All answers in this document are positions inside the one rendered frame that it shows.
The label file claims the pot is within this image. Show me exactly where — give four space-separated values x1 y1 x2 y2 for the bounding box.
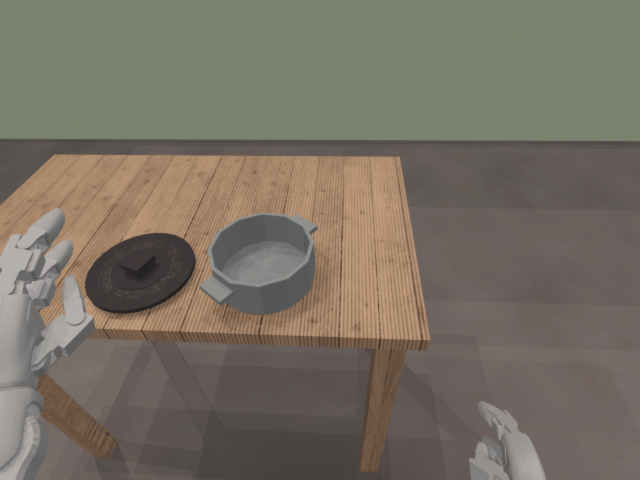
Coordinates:
199 212 317 315

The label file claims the table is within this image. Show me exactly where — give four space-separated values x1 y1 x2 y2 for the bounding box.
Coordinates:
0 155 431 473

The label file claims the robot left hand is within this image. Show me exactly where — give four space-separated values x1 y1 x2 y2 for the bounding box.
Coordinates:
0 208 95 391

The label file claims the lid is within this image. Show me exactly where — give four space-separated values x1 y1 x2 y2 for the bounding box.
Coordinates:
85 233 195 314

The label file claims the knob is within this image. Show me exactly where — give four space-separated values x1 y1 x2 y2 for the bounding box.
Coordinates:
119 249 156 276

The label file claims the left robot forearm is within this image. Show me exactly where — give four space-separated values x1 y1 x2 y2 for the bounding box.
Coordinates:
0 387 49 480

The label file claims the robot right hand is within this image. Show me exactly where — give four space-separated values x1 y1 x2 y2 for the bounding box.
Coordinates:
469 401 546 480

